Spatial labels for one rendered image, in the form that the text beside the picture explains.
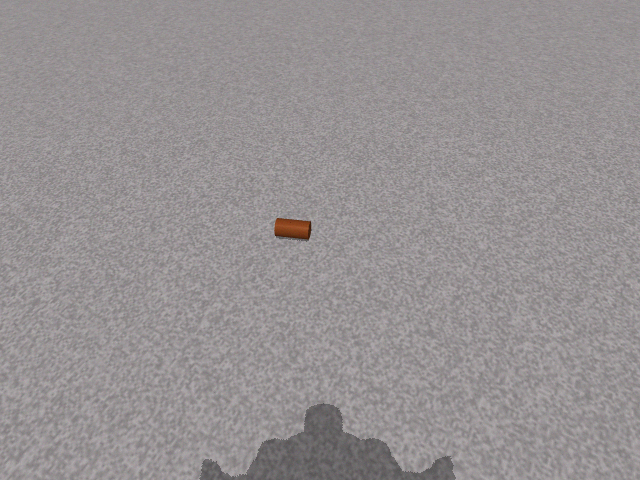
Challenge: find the can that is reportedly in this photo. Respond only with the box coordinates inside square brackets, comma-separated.
[274, 218, 311, 240]

